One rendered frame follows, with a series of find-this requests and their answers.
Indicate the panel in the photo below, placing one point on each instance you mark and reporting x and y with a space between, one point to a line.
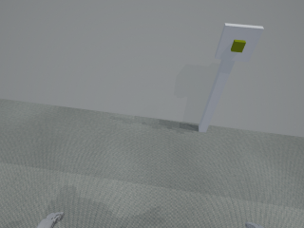
248 33

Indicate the button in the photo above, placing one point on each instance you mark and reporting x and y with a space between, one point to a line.
238 45

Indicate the robot left hand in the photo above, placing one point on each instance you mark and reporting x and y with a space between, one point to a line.
51 220

